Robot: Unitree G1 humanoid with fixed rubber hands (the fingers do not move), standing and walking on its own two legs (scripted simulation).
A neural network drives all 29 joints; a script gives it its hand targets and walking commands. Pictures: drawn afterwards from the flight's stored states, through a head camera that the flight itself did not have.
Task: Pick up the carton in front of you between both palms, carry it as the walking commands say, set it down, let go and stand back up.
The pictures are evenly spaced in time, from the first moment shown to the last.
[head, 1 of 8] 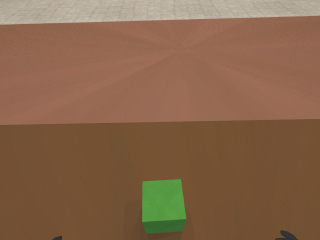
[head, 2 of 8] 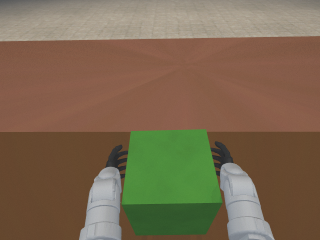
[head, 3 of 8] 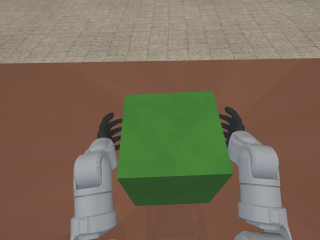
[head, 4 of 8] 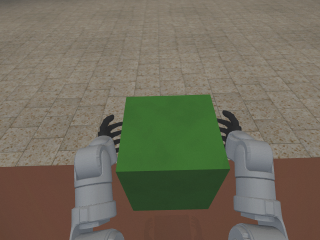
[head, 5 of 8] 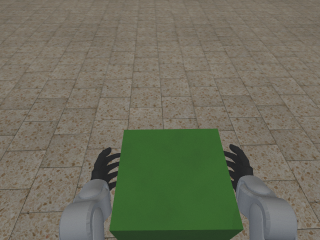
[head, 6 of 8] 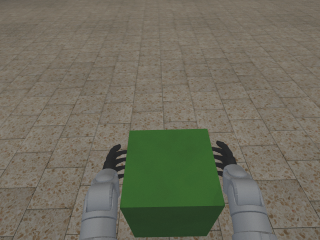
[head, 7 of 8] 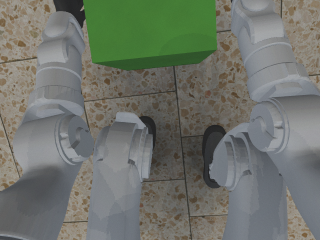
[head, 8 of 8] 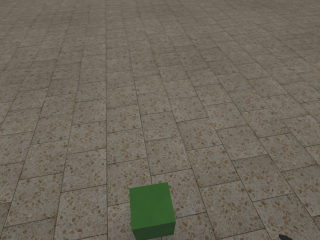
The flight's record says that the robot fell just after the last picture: no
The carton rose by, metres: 0.69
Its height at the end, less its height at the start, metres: -0.31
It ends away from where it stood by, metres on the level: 6.16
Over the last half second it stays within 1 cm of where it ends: yes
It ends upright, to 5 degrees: yes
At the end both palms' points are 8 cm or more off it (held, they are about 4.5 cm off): yes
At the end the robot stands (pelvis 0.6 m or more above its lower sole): yes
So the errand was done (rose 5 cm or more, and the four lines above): yes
